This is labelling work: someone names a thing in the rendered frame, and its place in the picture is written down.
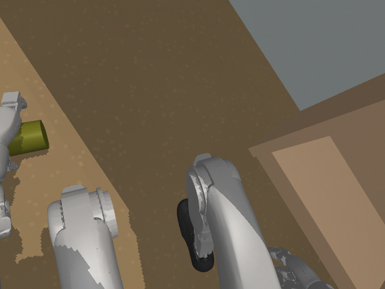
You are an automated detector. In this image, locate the can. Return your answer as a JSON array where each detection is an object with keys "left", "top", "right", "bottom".
[{"left": 8, "top": 120, "right": 49, "bottom": 157}]

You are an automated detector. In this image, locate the left robot hand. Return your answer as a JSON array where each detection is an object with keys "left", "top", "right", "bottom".
[{"left": 0, "top": 92, "right": 27, "bottom": 172}]

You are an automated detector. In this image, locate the right robot foot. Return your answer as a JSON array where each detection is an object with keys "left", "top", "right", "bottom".
[{"left": 177, "top": 199, "right": 214, "bottom": 272}]

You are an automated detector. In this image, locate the right robot hand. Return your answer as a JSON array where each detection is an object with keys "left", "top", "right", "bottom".
[{"left": 268, "top": 247, "right": 321, "bottom": 289}]

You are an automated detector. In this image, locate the bookshelf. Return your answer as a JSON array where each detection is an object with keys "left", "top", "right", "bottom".
[{"left": 248, "top": 73, "right": 385, "bottom": 289}]

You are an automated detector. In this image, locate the left robot arm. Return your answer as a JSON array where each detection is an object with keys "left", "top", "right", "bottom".
[{"left": 0, "top": 143, "right": 12, "bottom": 289}]

